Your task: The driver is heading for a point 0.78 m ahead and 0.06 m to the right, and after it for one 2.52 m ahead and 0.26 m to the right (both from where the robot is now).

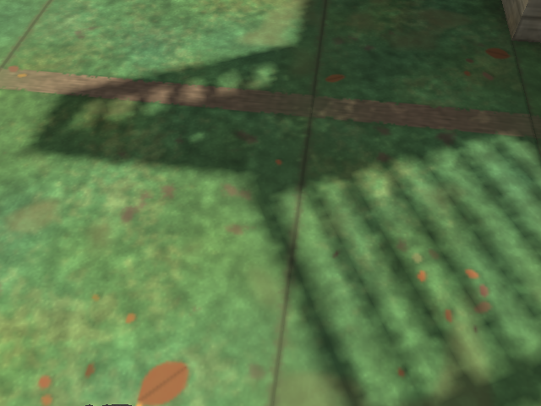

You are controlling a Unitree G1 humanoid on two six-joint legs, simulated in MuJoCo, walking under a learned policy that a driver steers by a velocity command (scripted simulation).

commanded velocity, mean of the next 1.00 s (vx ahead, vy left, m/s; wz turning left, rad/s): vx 0.49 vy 0.00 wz -0.06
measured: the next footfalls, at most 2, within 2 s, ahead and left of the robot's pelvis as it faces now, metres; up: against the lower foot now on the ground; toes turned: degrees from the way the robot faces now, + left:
left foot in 0.48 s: +0.46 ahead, +0.15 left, +0.00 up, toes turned +3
right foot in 1.06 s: +0.78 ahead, -0.09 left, +0.00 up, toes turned -9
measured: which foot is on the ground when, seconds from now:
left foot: up 0.00-0.46, down 0.48-1.00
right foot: down 0.00-0.50, up 0.52-1.00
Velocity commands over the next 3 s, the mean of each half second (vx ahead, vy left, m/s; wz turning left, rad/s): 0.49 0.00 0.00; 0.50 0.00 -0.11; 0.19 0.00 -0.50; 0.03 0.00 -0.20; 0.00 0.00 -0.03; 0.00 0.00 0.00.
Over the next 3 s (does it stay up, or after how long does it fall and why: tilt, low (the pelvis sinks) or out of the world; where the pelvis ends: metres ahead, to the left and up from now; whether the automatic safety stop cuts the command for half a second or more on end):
stays up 0.80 -0.03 0.02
